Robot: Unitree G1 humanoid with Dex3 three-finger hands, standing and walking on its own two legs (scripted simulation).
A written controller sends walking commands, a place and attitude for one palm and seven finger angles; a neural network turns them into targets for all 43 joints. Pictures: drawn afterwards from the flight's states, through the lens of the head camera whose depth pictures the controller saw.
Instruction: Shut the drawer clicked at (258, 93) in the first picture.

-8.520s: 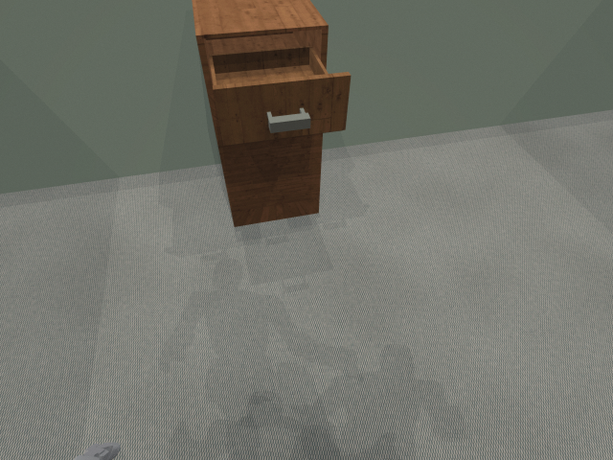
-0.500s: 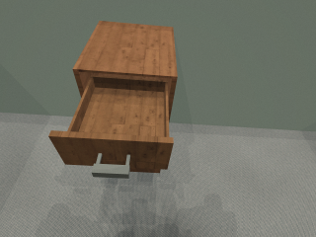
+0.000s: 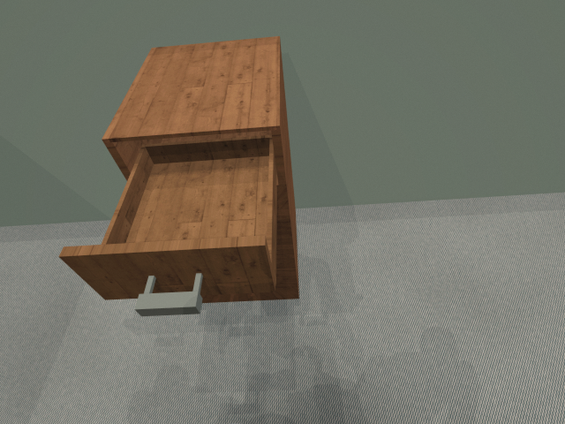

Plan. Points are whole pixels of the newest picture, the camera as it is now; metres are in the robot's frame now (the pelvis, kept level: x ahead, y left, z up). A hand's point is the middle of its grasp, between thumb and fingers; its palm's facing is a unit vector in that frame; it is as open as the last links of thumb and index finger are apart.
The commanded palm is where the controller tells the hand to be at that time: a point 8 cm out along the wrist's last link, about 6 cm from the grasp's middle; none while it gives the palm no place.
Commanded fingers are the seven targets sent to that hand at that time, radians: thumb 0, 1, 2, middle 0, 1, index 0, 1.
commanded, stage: come to a stop and stand still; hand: left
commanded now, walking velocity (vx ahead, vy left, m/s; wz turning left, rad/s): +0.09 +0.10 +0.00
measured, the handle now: (172, 291) +0.33 +0.23 -0.05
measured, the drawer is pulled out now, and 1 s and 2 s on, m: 0.30 0.30 0.30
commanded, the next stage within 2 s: look again from close up in 0.44 s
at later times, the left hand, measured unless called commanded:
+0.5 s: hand out of the picture -0.03 +0.21 -0.18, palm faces +0.07 -0.98 -0.18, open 7.4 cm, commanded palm none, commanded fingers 0.00 0.90 0.90 -0.20 -0.30 -0.20 -0.30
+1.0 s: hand out of the picture +0.03 +0.20 -0.17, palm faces +0.02 -0.97 -0.23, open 7.3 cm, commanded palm none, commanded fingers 0.00 0.90 0.90 -0.20 -0.30 -0.20 -0.30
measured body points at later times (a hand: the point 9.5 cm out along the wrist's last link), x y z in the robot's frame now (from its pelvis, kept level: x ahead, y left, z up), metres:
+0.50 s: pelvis -0.02 +0.03 +0.00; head -0.01 +0.03 +0.45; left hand -0.03 +0.26 -0.16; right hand -0.05 -0.17 -0.16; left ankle -0.07 +0.16 -0.74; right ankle -0.01 -0.07 -0.72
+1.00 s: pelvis +0.01 +0.03 -0.01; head +0.01 +0.01 +0.44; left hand +0.03 +0.26 -0.15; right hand +0.01 -0.19 -0.17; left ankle -0.04 +0.13 -0.74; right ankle +0.00 -0.07 -0.74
